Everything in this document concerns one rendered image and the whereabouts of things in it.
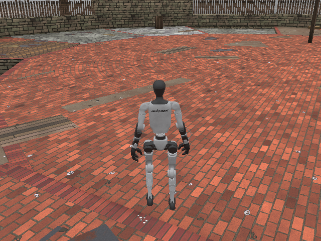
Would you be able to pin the right robot shin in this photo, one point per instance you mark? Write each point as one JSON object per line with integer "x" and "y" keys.
{"x": 172, "y": 186}

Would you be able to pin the robot right hand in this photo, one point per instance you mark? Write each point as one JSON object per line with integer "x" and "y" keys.
{"x": 186, "y": 148}

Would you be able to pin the robot left hand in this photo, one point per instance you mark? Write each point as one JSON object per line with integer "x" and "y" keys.
{"x": 135, "y": 155}

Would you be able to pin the robot left upper arm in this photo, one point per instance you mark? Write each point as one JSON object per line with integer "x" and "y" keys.
{"x": 141, "y": 115}

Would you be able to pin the robot torso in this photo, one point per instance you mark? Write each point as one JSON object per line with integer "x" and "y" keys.
{"x": 160, "y": 122}

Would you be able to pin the robot right upper arm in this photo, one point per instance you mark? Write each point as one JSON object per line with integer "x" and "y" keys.
{"x": 178, "y": 114}

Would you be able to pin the robot right forearm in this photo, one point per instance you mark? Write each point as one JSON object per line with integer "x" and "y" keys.
{"x": 184, "y": 134}

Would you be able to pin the robot left forearm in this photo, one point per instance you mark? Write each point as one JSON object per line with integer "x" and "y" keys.
{"x": 136, "y": 138}

